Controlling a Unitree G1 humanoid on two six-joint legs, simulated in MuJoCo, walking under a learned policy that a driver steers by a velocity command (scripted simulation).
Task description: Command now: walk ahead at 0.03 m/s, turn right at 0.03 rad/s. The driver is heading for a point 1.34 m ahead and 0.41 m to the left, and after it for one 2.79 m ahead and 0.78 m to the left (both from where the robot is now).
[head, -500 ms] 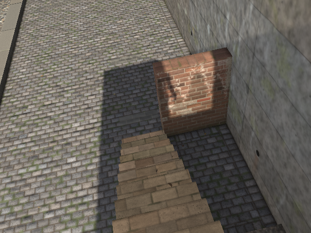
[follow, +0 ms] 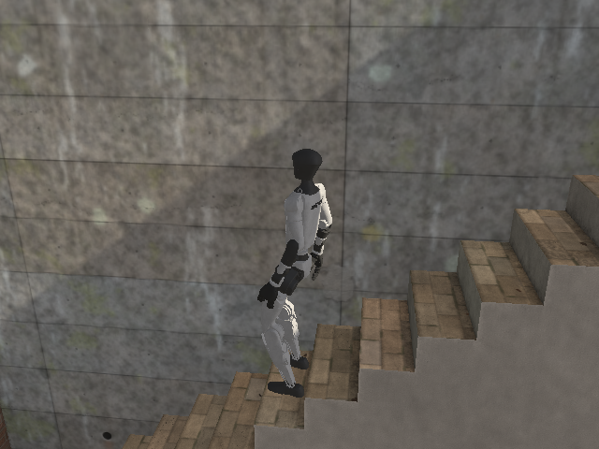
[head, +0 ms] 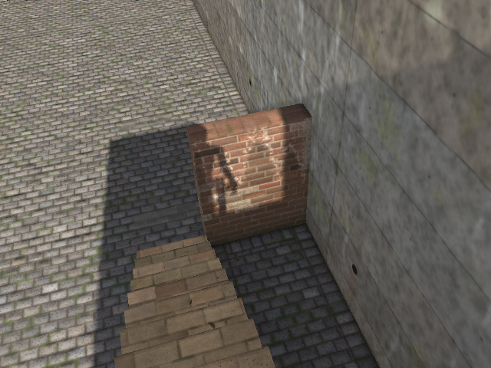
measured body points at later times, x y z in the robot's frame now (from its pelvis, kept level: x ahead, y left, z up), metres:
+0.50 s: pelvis +0.03 -0.01 +0.01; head +0.02 -0.03 +0.46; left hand +0.11 +0.21 -0.12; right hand +0.09 -0.25 -0.14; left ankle -0.01 +0.14 -0.72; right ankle +0.05 -0.10 -0.73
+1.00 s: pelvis +0.10 +0.03 -0.01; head +0.07 +0.03 +0.44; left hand +0.24 +0.26 -0.13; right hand +0.18 -0.24 -0.13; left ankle -0.01 +0.14 -0.72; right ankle +0.05 -0.10 -0.72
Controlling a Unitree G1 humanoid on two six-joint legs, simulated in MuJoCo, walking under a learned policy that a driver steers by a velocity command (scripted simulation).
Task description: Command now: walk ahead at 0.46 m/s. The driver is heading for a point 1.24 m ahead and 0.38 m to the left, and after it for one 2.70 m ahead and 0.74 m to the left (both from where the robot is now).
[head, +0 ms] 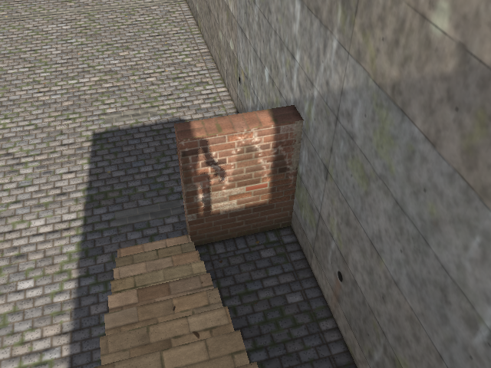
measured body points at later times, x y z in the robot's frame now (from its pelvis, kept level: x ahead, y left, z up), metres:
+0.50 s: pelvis +0.00 +0.01 +0.00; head -0.02 +0.02 +0.45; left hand +0.16 +0.25 -0.10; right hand +0.14 -0.24 -0.10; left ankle -0.11 +0.11 -0.71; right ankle -0.05 -0.13 -0.71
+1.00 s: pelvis -0.04 +0.01 +0.01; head -0.05 +0.02 +0.46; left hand +0.13 +0.23 -0.09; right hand +0.13 -0.23 -0.07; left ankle -0.11 +0.11 -0.71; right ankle -0.05 -0.13 -0.71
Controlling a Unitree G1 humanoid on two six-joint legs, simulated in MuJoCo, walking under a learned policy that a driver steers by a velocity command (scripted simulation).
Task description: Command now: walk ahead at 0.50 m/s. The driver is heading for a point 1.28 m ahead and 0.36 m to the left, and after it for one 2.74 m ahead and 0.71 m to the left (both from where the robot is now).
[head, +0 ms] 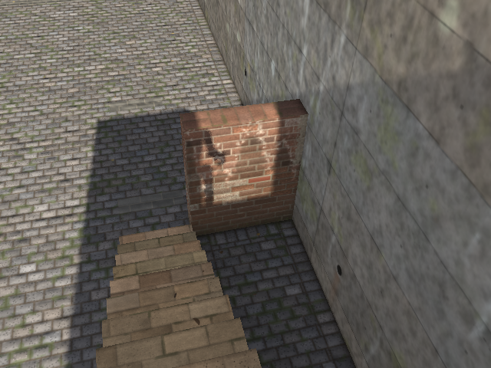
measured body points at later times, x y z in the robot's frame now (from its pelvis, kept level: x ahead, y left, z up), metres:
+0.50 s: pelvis +0.01 +0.00 +0.00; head -0.01 +0.01 +0.45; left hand +0.17 +0.23 -0.11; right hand +0.18 -0.24 -0.08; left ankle -0.07 +0.11 -0.72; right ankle -0.01 -0.14 -0.72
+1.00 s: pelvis +0.01 +0.00 +0.00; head -0.01 +0.02 +0.45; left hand +0.18 +0.23 -0.10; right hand +0.19 -0.23 -0.08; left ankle -0.07 +0.11 -0.72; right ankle -0.01 -0.14 -0.72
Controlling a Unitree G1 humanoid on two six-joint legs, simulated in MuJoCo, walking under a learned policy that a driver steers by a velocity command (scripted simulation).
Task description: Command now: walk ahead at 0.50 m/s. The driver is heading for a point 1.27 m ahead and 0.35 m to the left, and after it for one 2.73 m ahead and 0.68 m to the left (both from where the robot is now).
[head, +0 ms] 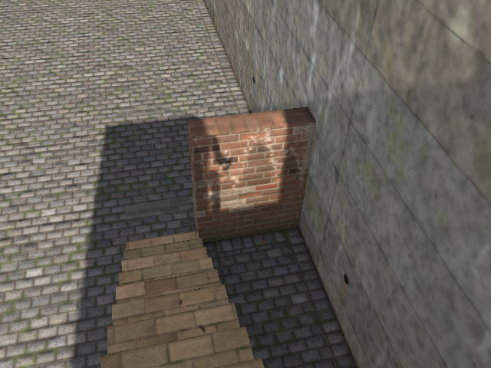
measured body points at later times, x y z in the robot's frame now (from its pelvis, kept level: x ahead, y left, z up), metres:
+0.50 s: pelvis +0.00 +0.00 +0.00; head -0.02 +0.02 +0.45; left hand +0.16 +0.22 -0.10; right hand +0.18 -0.23 -0.07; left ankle -0.08 +0.10 -0.72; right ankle -0.03 -0.14 -0.72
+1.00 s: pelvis +0.00 +0.00 +0.00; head -0.03 +0.02 +0.45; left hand +0.16 +0.22 -0.10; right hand +0.18 -0.23 -0.07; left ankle -0.08 +0.10 -0.72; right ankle -0.03 -0.14 -0.72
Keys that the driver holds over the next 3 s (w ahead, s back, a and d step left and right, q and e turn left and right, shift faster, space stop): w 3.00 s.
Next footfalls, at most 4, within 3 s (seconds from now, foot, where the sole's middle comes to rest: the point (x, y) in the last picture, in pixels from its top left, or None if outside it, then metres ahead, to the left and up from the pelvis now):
none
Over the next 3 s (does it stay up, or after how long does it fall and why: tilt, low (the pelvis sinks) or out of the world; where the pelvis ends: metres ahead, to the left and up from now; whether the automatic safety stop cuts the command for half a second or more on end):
stays up -0.01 0.00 0.00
